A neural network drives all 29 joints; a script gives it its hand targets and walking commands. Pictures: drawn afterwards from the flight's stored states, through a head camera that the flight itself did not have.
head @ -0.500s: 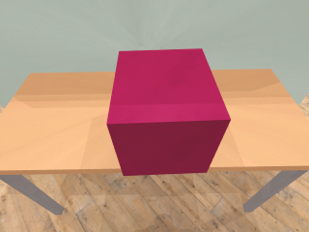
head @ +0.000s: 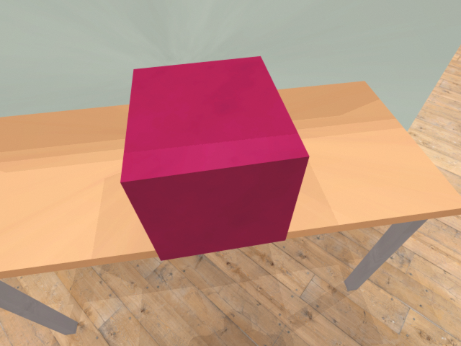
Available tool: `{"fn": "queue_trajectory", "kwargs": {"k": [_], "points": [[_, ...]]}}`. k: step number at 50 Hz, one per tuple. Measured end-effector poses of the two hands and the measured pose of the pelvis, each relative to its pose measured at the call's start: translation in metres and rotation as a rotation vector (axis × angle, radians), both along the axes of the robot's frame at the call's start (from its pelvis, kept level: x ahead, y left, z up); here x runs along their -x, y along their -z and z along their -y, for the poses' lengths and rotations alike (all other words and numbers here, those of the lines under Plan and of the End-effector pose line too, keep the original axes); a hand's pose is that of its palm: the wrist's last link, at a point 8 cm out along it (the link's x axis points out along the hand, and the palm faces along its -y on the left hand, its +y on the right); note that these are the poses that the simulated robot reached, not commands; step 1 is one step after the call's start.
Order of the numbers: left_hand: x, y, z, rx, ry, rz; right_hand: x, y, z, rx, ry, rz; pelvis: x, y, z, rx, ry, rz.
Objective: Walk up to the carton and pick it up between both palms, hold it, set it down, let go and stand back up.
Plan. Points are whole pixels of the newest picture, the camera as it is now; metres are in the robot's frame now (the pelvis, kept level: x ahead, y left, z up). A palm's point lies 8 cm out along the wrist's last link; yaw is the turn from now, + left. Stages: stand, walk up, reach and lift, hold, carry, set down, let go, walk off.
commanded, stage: walk up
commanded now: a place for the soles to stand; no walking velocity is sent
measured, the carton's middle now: (211, 157) +0.48 +0.04 +0.05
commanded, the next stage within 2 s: reach and lift in 0.96 s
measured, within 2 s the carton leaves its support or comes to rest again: neither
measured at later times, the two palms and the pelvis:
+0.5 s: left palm out of the picture +0.07 +0.24 -0.12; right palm out of the picture -0.01 -0.23 -0.14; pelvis +0.00 +0.01 +0.01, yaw -5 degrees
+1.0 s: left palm out of the picture +0.04 +0.25 -0.12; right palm out of the picture -0.02 -0.23 -0.13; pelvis +0.00 +0.01 +0.02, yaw -2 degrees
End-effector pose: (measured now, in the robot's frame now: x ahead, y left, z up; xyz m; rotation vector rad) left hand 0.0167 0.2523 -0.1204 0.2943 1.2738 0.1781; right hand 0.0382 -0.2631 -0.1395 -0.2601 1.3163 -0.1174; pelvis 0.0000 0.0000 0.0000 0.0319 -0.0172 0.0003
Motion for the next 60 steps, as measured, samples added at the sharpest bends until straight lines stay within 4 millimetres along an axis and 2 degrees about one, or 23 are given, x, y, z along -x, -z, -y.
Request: {"fn": "queue_trajectory", "kwargs": {"k": [7, 11, 14, 18, 22, 27, 32, 38, 49, 50, 52, 55, 58, 60], "points": [[-0.011, -0.002, -0.011, -0.004, 0.033, 0.018, -0.003, -0.003, -0.005, 0.009, -0.003, 0.036, 0.002, 0.001, -0.010, 0.005, 0.017, -0.012], [-0.022, -0.002, -0.017, -0.013, 0.062, 0.022, 0.005, -0.007, -0.012, 0.006, 0.040, 0.056, 0.002, -0.001, -0.014, 0.005, 0.047, -0.001], [-0.032, -0.003, -0.013, -0.008, 0.080, 0.029, 0.017, -0.008, -0.016, -0.005, 0.071, 0.045, 0.001, -0.003, -0.012, 0.011, 0.066, 0.011], [-0.045, 0.001, 0.002, 0.028, 0.101, 0.066, 0.031, 0.001, -0.020, -0.038, 0.066, 0.002, 0.000, 0.001, -0.008, 0.014, 0.089, 0.020], [-0.049, 0.000, 0.015, 0.065, 0.100, 0.079, 0.038, 0.002, -0.026, -0.053, 0.074, -0.027, -0.002, -0.002, -0.008, 0.028, 0.094, 0.017], [-0.052, -0.002, 0.011, 0.080, 0.120, 0.057, 0.049, -0.008, -0.033, -0.051, 0.100, -0.027, -0.003, -0.009, -0.012, 0.027, 0.088, 0.009], [-0.059, -0.003, 0.005, 0.080, 0.116, 0.078, 0.062, -0.016, -0.032, -0.030, 0.127, -0.055, -0.004, -0.013, -0.014, 0.021, 0.075, 0.012], [-0.053, -0.004, 0.005, 0.077, 0.105, 0.056, 0.066, -0.016, -0.032, -0.030, 0.133, -0.074, -0.005, -0.016, -0.014, 0.020, 0.066, 0.013], [-0.025, -0.005, 0.007, 0.068, 0.063, -0.019, 0.063, -0.011, -0.039, -0.063, 0.108, -0.089, -0.007, -0.018, -0.010, 0.024, 0.044, 0.012], [-0.024, -0.002, 0.007, 0.079, 0.041, -0.053, 0.058, -0.009, -0.038, -0.063, 0.106, -0.090, -0.004, -0.016, -0.010, 0.026, 0.035, -0.006], [-0.033, 0.010, 0.003, 0.087, 0.003, -0.142, 0.035, -0.001, -0.031, -0.063, 0.101, -0.061, 0.007, -0.005, -0.007, 0.027, 0.015, -0.026], [-0.074, 0.020, -0.001, 0.081, -0.007, -0.144, -0.024, 0.004, -0.018, -0.055, 0.069, 0.059, 0.023, 0.013, -0.002, 0.021, 0.011, -0.037], [-0.124, 0.007, 0.002, 0.060, 0.036, -0.017, -0.083, -0.007, -0.011, -0.050, 0.035, 0.206, 0.031, 0.023, 0.001, 0.035, 0.005, -0.038], [-0.145, -0.007, 0.006, 0.055, 0.061, 0.058, -0.109, -0.019, -0.012, -0.062, 0.030, 0.287, 0.031, 0.023, 0.003, 0.045, 0.008, -0.017]]}}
